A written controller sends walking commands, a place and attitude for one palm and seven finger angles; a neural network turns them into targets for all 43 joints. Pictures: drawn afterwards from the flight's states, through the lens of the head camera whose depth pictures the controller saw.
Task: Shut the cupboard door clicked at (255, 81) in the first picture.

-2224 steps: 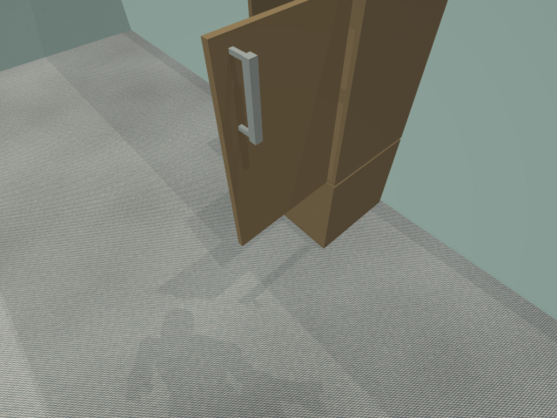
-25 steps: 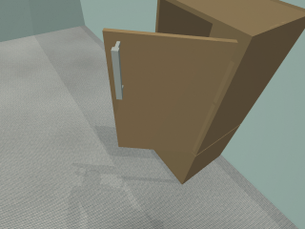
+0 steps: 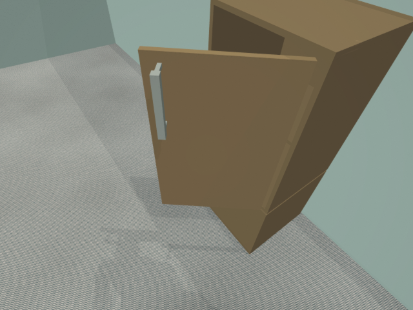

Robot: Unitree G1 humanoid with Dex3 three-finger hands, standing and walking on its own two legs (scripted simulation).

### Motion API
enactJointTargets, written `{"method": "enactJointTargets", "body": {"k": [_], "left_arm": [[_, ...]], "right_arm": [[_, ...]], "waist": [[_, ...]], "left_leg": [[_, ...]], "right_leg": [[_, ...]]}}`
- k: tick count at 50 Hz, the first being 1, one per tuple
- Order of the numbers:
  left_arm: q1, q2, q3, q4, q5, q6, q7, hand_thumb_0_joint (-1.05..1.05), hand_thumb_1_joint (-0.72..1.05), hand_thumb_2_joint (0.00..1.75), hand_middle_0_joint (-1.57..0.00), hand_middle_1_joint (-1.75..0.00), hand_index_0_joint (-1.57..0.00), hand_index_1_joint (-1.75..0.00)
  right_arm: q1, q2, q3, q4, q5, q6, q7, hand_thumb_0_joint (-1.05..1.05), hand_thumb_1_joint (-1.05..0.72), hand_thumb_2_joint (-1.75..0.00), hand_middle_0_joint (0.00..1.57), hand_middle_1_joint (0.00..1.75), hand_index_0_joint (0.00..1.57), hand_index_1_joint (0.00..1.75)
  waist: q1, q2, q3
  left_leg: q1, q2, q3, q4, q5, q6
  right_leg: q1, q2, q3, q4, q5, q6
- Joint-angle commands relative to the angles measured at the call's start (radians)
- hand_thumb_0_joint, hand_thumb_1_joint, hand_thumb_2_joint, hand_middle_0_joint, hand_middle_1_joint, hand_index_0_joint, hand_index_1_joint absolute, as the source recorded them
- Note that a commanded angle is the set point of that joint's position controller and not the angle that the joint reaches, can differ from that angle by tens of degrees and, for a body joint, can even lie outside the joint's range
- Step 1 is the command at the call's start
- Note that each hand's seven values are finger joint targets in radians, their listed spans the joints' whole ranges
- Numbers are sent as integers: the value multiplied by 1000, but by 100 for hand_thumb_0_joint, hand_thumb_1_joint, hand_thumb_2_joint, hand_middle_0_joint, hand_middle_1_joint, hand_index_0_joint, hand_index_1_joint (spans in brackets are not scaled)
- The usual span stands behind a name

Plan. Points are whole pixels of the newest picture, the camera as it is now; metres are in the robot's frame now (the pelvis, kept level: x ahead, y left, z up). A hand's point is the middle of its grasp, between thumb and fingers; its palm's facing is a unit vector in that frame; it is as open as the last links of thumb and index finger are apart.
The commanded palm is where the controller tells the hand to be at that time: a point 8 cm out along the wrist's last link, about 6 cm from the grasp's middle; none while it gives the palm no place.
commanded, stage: shuffle to correct the standing spot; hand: left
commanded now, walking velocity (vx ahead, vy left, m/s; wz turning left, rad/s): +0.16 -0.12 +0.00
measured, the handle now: (160, 103) +0.52 +0.15 +0.13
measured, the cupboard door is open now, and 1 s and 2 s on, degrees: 51 51 51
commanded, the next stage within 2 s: come to a stop and stand still in 0.62 s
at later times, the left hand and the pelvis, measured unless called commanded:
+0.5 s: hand out of the picture -0.06 +0.11 -0.20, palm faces +0.05 -1.00 -0.07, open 7.4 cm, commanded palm none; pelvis +0.02 -0.02 -0.01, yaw -2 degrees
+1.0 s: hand out of the picture +0.12 +0.11 -0.18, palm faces -0.03 -0.98 -0.21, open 7.2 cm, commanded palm none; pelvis +0.07 -0.07 +0.00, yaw -2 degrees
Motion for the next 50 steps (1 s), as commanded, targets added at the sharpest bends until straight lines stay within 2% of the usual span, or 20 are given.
{"method": "enactJointTargets", "body": {"k": [1, 9, 11, 17, 18, 20, 22, 23, 24, 25, 26, 30, 34, 38, 40, 41, 43, 44, 46, 50], "left_arm": [[149, 43, 11, 13, -4, -6, 1, 0, 90, 90, -20, -30, -20, -30], [204, 14, 32, 17, -4, 15, -19, 0, 90, 90, -20, -30, -20, -30], [202, 16, 37, 13, -4, 14, -22, 0, 90, 90, -20, -30, -20, -30], [156, 46, 48, -5, -15, -6, -16, 0, 90, 90, -20, -30, -20, -30], [130, 46, 49, -9, -17, -13, -14, 0, 90, 90, -20, -30, -20, -30], [66, 52, 48, -26, -17, -16, -16, 0, 90, 90, -20, -30, -20, -30], [27, 26, 43, -53, -11, -7, -22, 0, 90, 90, -20, -30, -20, -30], [9, 12, 44, -75, -7, -2, -27, 0, 90, 90, -20, -30, -20, -30], [-15, 6, 49, -91, -2, 5, -33, 0, 90, 90, -20, -30, -20, -30], [-28, 24, 54, -94, 6, 13, -38, 0, 90, 90, -20, -30, -20, -30], [-5, 26, 56, -90, 7, 7, -42, 0, 90, 90, -20, -30, -20, -30], [15, -9, 59, -80, -1, 12, -48, 0, 90, 90, -20, -30, -20, -30], [-82, -9, 55, -112, -5, 18, -51, 0, 90, 90, -20, -30, -20, -30], [-103, 1, 54, -125, -7, 14, -49, 0, 90, 90, -20, -30, -20, -30], [-44, 5, 46, -91, -12, 1, -38, 0, 90, 90, -20, -30, -20, -30], [-33, 29, 44, -78, -15, -9, -27, 0, 90, 90, -20, -30, -20, -30], [-20, 110, 43, -63, -18, -23, -11, 0, 90, 90, -20, -30, -20, -30], [-30, 135, 39, -67, -16, -24, -10, 0, 90, 90, -20, -30, -20, -30], [-96, 129, 40, -71, -21, -33, -10, 0, 90, 90, -20, -30, -20, -30], [-78, 147, 51, -86, -20, -15, 6, 0, 90, 90, -20, -30, -20, -30]], "right_arm": [[62, -94, -22, -24, -7, -10, -5, 0, -90, -90, 20, 30, 20, 30], [56, -106, -41, -30, -13, -9, -20, 0, -90, -90, 20, 30, 20, 30], [55, -93, -43, -32, -14, -9, -21, 0, -90, -90, 20, 30, 20, 30], [87, -5, -23, -56, -14, -18, -15, 0, -90, -90, 20, 30, 20, 30], [96, 7, -19, -57, -14, -25, -14, 0, -90, -90, 20, 30, 20, 30], [146, 17, -16, -46, -13, -33, -13, 0, -90, -90, 20, 30, 20, 30], [208, -24, -27, -39, -19, -32, -19, 0, -90, -90, 20, 30, 20, 30], [248, -73, -39, -34, -26, -34, -24, 0, -90, -90, 20, 30, 20, 30], [272, -129, -53, -31, -29, -40, -30, 0, -90, -90, 20, 30, 20, 30], [240, -134, -53, -40, -25, -45, -31, 0, -90, -90, 20, 30, 20, 30], [200, -120, -47, -57, -21, -54, -32, 0, -90, -90, 20, 30, 20, 30], [147, -96, -44, -65, -24, -66, -27, 0, -90, -90, 20, 30, 20, 30], [192, -106, -55, -46, -34, -50, -24, 0, -90, -90, 20, 30, 20, 30], [178, -122, -60, -41, -37, -37, -19, 0, -90, -90, 20, 30, 20, 30], [168, -100, -49, -30, -29, -32, -18, 0, -90, -90, 20, 30, 20, 30], [178, -62, -37, -19, -22, -35, -13, 0, -90, -90, 20, 30, 20, 30], [164, 13, -6, -35, -13, -39, -6, 0, -90, -90, 20, 30, 20, 30], [163, 11, -2, -39, -15, -41, -1, 0, -90, -90, 20, 30, 20, 30], [153, -17, -7, -31, -15, -27, -3, 0, -90, -90, 20, 30, 20, 30], [117, -65, -22, -47, -7, -13, -12, 0, -90, -90, 20, 30, 20, 30]], "waist": [[0, 10, 83], [17, 24, 89], [14, 5, 110], [-18, -176, 119], [-31, -169, 112], [-64, -93, 99], [-82, 76, 171], [-89, 207, 212], [-89, 247, 219], [-60, 139, 213], [-26, 62, 184], [-6, 82, 81], [-43, 102, 92], [-39, 120, 63], [-6, 55, 15], [1, 30, 4], [4, -111, 45], [-11, -50, 30], [-21, -130, 26], [1, -24, -15]], "left_leg": [[-25, 200, -246, -177, -460, -89], [-99, 225, -229, -168, -572, -89], [-105, 204, -201, -122, -562, -89], [-102, 95, -55, 266, -329, -84], [-79, 95, -44, 321, -291, -82], [19, 111, -58, 272, -316, -78], [48, 192, -212, 87, -538, -48], [27, 316, -409, -103, -730, -2], [-31, 459, -589, -257, -852, 53], [-101, 481, -612, -296, -816, 65], [-118, 470, -567, -282, -746, 70], [-104, 376, -315, -228, -514, 44], [-84, 368, -280, -226, -511, 38], [-61, 344, -280, -194, -459, 29], [-44, 282, -220, -81, -364, -14], [-91, 236, -175, -8, -281, -46], [-177, 132, -51, 121, -252, -103], [-105, 121, -45, 128, -183, -105], [-23, 135, -51, 118, -73, -118], [37, 165, -45, 172, 186, -116]], "right_leg": [[-74, -11, 31, -64, -163, -40], [-27, 32, -1, 6, -181, -62], [-55, 22, 28, -27, -229, -76], [-164, -116, 276, -192, -477, -160], [-189, -139, 296, -196, -471, -174], [-283, -118, 239, -139, -467, -164], [-425, -13, 152, 19, -482, -117], [-471, 60, 46, 206, -396, -78], [-447, 61, -22, 437, -252, -58], [-431, 9, 48, 579, -200, -58], [-420, -10, 62, 621, -170, -52], [-322, -32, 12, 556, -97, -28], [-264, -24, -34, 361, -138, -24], [-139, 2, -61, 169, -153, -26], [11, 27, -83, -25, -30, -21], [105, -12, -34, -92, 13, -30], [118, -204, 146, -135, 22, -102], [70, -232, 149, -98, 148, -115], [13, -171, 99, -52, 294, -95], [53, -161, 56, 60, 580, -65]]}}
